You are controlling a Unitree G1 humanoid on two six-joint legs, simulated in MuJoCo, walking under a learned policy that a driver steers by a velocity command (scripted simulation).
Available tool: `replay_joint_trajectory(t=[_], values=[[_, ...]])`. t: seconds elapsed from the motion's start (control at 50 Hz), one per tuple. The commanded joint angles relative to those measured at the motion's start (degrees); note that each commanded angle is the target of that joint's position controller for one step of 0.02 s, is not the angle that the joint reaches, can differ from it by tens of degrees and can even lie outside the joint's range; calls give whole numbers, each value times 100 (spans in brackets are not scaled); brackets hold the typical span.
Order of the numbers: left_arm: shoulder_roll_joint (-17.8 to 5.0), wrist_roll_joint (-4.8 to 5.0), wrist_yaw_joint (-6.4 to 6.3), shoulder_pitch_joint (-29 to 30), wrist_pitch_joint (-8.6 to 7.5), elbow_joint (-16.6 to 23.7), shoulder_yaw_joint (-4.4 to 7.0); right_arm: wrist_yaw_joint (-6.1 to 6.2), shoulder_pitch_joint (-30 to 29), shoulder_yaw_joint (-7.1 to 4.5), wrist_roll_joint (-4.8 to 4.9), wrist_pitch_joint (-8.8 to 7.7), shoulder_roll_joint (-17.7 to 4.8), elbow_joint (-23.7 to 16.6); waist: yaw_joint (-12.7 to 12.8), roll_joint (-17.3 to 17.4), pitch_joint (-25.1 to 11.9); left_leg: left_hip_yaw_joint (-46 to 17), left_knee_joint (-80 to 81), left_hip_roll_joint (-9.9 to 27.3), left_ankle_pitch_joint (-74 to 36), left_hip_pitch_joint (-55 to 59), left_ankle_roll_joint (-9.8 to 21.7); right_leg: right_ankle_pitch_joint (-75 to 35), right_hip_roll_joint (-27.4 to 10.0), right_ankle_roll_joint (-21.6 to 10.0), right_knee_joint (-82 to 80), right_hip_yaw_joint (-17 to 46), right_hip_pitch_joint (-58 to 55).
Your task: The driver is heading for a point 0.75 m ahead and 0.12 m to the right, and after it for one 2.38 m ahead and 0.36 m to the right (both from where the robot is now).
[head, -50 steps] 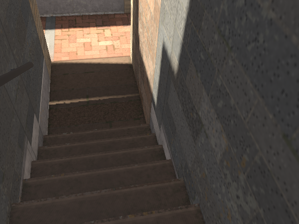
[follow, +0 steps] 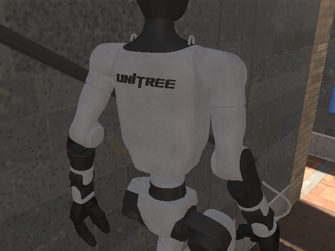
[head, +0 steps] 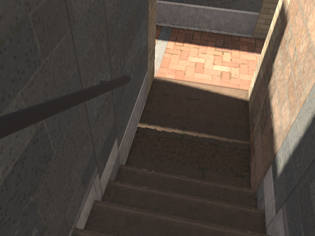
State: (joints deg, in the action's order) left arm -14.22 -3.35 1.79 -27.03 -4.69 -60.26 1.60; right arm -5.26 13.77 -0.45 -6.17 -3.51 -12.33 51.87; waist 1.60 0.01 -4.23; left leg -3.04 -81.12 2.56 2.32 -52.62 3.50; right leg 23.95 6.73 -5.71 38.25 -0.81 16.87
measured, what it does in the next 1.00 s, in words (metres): goes down, turning right: left foot 0.16 m lower, then right foot 0.16 m lower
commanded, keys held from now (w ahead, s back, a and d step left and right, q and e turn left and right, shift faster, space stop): w+e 0.78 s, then w+q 0.20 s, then q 0.02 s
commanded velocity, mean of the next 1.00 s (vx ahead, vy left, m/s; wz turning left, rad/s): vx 0.50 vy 0.00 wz -0.40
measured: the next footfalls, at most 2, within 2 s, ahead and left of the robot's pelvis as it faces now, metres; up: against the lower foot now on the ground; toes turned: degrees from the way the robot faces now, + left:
left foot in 0.22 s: +0.26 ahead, +0.11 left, -0.16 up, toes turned -4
right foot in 0.76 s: +0.47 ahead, -0.18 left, -0.32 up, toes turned -32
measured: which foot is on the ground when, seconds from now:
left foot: up 0.00-0.20, down 0.22-0.76, up 0.78-1.00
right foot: down 0.00-0.24, up 0.26-0.74, down 0.76-1.00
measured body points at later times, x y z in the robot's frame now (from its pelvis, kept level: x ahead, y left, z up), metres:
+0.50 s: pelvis +0.26 +0.03 -0.17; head +0.26 +0.02 +0.28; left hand +0.41 +0.23 -0.30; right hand +0.17 -0.17 -0.32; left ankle +0.22 +0.12 -0.88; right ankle +0.40 -0.14 -0.80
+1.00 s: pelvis +0.52 -0.09 -0.33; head +0.53 -0.08 +0.12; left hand +0.60 +0.13 -0.48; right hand +0.50 -0.36 -0.45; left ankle +0.68 +0.00 -1.00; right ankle +0.43 -0.16 -1.04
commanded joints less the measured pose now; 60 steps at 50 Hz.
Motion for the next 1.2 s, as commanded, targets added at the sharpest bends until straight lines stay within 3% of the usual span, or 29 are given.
replay_joint_trajectory(t=[0.02,0.08,0.1,0.16,0.2,0.22,0.26,0.28,0.32,0.36,0.46,0.52,0.6,0.68,0.72,0.74,0.76,0.78,0.8,0.82,0.88,0.92,0.94,0.96,0.98,1.08,1.14,1.16,1.2], values=[[-549,-85,21,1144,-379,636,-47,-371,579,244,-181,-67,265,-56,-692,-283,444,514,943,118,-2400,3082,-138,-2211,-680,-972,-660,886,3969],[-542,65,-259,292,-562,511,-96,-111,-824,180,-267,-4,-575,-623,153,363,416,-71,4053,228,-3168,1831,-277,-456,-658,-845,647,1629,1673],[-517,26,-285,-86,-536,444,-122,-56,-976,240,-248,18,-354,-727,201,132,419,197,4347,42,-2828,2079,-306,-398,-718,-917,801,1963,1544],[-503,-13,-57,-345,-271,596,-184,-107,-1595,295,-166,59,-313,-1229,560,-110,702,102,5481,-84,-1445,2453,-344,-688,-841,-1074,1190,2812,738],[-692,-19,140,-72,-140,652,-163,-32,-884,149,-19,-43,-606,-1119,124,7,730,345,6817,-156,-1169,3721,-133,-1078,-612,-972,2148,2787,503],[-831,-35,306,-147,-146,798,-136,58,412,-49,114,-207,-1054,-840,-350,282,203,540,5873,36,-1711,5744,236,-1969,-347,-634,3489,2332,1474],[354,321,476,-1624,-227,647,-386,1,2207,-271,-137,-192,-1453,-611,-533,1714,-2026,-1372,3548,2632,-6899,9616,2543,2412,248,313,8582,793,4949],[-65,377,413,-456,-213,1182,-303,-55,2344,-347,-215,-92,-1425,-584,-874,1042,-1383,-2465,4447,2873,-5342,9018,2624,1960,-136,589,8623,500,6285],[-12,143,154,399,-71,1300,-403,-47,1435,-141,27,-78,-616,-552,-397,-233,-76,-2050,5331,2511,-910,6472,1852,117,-1064,669,7692,880,6508],[163,-1,158,379,63,1054,-395,150,707,162,73,-215,583,-592,274,-151,608,-687,5869,1700,-647,3358,1315,-1833,-1821,329,4985,887,4577],[63,-405,641,912,60,556,-164,497,1088,97,121,-458,87,-43,-40,269,404,630,5234,827,31,2189,783,-4878,-1359,-37,2457,232,2633],[-77,-135,501,1330,35,490,-152,540,1624,171,108,-391,-2,370,-194,156,771,58,4669,1420,539,3571,734,-5577,-1437,63,817,612,3580],[-70,-217,447,2319,214,930,-209,362,2093,240,-132,-201,71,749,-471,-29,1389,214,4656,1521,1816,2842,738,-5077,-1273,148,207,64,2159],[-193,-233,306,3261,180,1413,-125,496,2304,37,157,-213,-366,1024,-879,126,1518,112,3846,1678,927,4045,581,-3243,-1097,108,-1057,-369,1828],[-264,-187,286,2515,138,1180,-8,412,1905,-175,122,-139,-928,1056,-474,-28,1265,437,2830,1451,123,4144,502,-3581,-897,42,-2048,-663,466],[-747,-41,230,1385,-1,643,266,291,2042,-236,91,-86,-897,1160,-184,-440,701,1021,1496,951,-458,3824,192,-4536,-647,-115,-2500,-1051,-1196],[-1261,-237,212,309,-69,495,552,84,2534,-210,-99,-12,-818,1288,144,-815,-116,1279,-294,681,541,2547,-180,-5860,-1028,-518,-1572,-739,-3490],[-1553,-330,161,-1169,78,-31,649,-99,2613,-34,24,-109,-111,1016,441,-1434,-2050,1141,-2750,64,4611,696,-715,-8759,-2262,-2094,382,846,-6610],[-999,-401,210,-2426,65,-206,526,-107,1232,-78,388,-262,-238,307,1270,-844,-2349,568,-3158,102,5015,-861,-908,-7683,-2878,-2274,-40,1945,-7533],[-1022,-313,157,-2411,-7,-287,580,-7,-221,-51,630,-379,-277,-362,1546,-503,-913,495,-3136,373,5034,-2235,-1003,-5813,-3125,-1967,-594,1986,-6512],[385,-234,190,113,14,479,-53,319,858,-108,222,-356,-324,-60,-387,774,636,-455,460,1158,1850,39,-376,-4023,-2871,-1170,-1233,1086,-625],[-249,-135,191,692,-173,795,18,233,1051,-142,21,-174,-86,291,-540,184,983,151,1868,755,-18,1821,-310,-3046,-2145,-1311,-1678,197,1779],[-1016,397,-132,1199,-82,698,383,470,1600,-90,500,59,197,488,-1075,-49,343,443,2133,163,-324,3564,-466,-3867,-1985,-796,-1367,315,1894],[-1108,442,-228,1222,-105,736,357,557,2148,-123,542,204,153,834,-1194,-415,134,472,1672,44,-476,3873,-442,-4580,-2133,-749,-1169,242,1864],[-22,-431,31,796,-365,735,-45,216,1161,-4,51,1,85,331,-541,-113,1173,-576,2482,879,-1744,2084,-421,-2519,-2387,-825,-1015,172,1807],[-178,-469,132,401,-187,393,-83,207,72,-136,102,-73,-394,-32,-309,-445,927,156,3928,405,-2373,3193,-423,-840,-2349,-299,309,50,1667],[-508,-122,-42,505,-40,342,32,275,-530,-154,17,-77,-443,-236,-36,-399,1136,345,5146,415,-1324,2976,-383,-1027,-2674,98,1122,335,625],[-924,-307,-13,222,14,258,188,277,241,-226,25,-119,-409,99,-191,-173,1030,927,4858,13,-1613,3994,-358,-1174,-2424,163,2147,-101,916],[-1405,-292,10,619,112,534,399,496,1570,-671,198,-218,-1351,553,-864,758,333,1211,6576,-210,-2838,5448,95,-1348,-1643,447,4874,-749,722]])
